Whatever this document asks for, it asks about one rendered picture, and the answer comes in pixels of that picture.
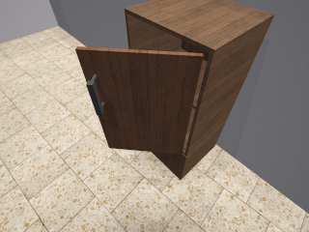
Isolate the cupboard door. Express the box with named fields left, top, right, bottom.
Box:
left=75, top=46, right=204, bottom=155

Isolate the handle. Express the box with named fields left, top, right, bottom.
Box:
left=86, top=74, right=105, bottom=116

